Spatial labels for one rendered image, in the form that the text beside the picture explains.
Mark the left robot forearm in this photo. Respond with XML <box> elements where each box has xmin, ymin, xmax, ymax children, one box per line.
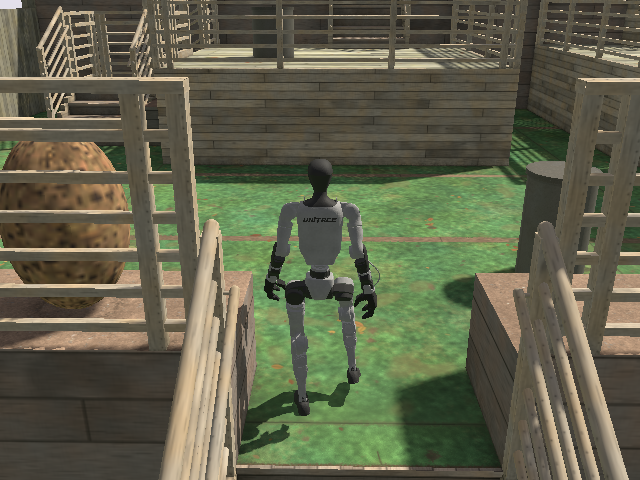
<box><xmin>266</xmin><ymin>242</ymin><xmax>285</xmax><ymax>283</ymax></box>

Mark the right robot upper arm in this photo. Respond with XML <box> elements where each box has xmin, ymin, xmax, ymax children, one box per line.
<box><xmin>341</xmin><ymin>202</ymin><xmax>364</xmax><ymax>259</ymax></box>

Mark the right robot forearm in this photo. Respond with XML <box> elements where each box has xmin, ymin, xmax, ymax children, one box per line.
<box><xmin>354</xmin><ymin>244</ymin><xmax>375</xmax><ymax>294</ymax></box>

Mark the right robot shin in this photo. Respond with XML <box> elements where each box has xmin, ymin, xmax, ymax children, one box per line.
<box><xmin>342</xmin><ymin>305</ymin><xmax>357</xmax><ymax>372</ymax></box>

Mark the left robot upper arm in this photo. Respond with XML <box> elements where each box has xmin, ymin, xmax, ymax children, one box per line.
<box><xmin>275</xmin><ymin>202</ymin><xmax>299</xmax><ymax>257</ymax></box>

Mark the left robot foot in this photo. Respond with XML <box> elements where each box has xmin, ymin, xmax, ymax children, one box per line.
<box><xmin>294</xmin><ymin>390</ymin><xmax>310</xmax><ymax>416</ymax></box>

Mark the robot right hand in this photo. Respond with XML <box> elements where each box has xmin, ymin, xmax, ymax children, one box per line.
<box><xmin>354</xmin><ymin>291</ymin><xmax>377</xmax><ymax>319</ymax></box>

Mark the robot left hand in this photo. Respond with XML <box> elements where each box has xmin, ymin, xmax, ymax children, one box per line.
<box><xmin>264</xmin><ymin>279</ymin><xmax>286</xmax><ymax>301</ymax></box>

